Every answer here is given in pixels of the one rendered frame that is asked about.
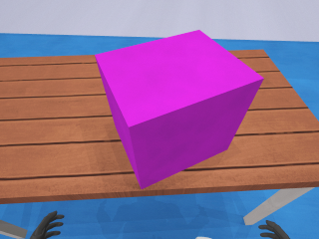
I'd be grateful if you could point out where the right robot hand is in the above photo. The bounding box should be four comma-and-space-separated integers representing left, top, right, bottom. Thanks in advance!
258, 220, 290, 239

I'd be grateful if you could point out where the carton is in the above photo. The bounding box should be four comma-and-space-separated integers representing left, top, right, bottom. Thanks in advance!
95, 30, 264, 189

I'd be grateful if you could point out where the left robot hand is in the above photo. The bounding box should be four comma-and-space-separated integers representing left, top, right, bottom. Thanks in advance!
30, 210, 65, 239

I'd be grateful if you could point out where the table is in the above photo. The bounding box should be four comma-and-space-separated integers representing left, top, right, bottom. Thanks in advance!
0, 49, 319, 239

